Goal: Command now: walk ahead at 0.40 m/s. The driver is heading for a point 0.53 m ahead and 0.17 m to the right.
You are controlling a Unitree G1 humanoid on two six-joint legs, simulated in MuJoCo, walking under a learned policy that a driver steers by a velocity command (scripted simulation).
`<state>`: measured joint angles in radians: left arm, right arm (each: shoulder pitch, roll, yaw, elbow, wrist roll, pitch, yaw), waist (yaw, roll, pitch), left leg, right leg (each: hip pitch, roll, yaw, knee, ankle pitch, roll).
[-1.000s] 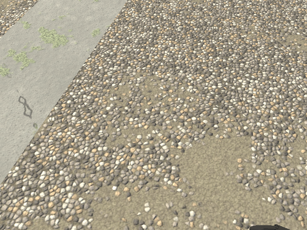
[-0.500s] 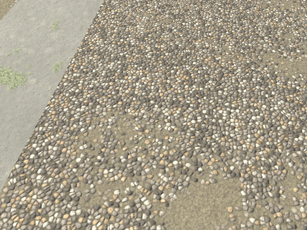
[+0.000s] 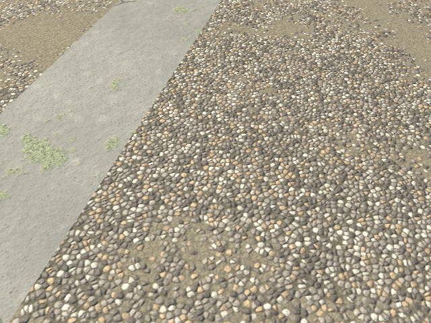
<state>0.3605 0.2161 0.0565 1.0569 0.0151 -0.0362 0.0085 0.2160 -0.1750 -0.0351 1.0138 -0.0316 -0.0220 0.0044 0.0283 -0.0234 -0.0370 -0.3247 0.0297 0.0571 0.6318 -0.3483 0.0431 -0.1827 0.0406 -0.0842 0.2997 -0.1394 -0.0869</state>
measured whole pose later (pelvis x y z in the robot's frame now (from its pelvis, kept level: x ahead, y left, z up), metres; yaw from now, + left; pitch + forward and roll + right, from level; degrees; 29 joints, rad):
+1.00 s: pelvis +0.44 -0.06 -0.02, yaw -25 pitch +0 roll -1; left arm 0.37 0.23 0.05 0.95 0.02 -0.04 0.02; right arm 0.07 -0.22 -0.02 0.81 -0.03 -0.05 0.00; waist 0.07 0.04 0.07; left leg -0.53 0.02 0.03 0.59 -0.05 0.02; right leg 0.00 0.16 0.09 0.36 -0.35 -0.12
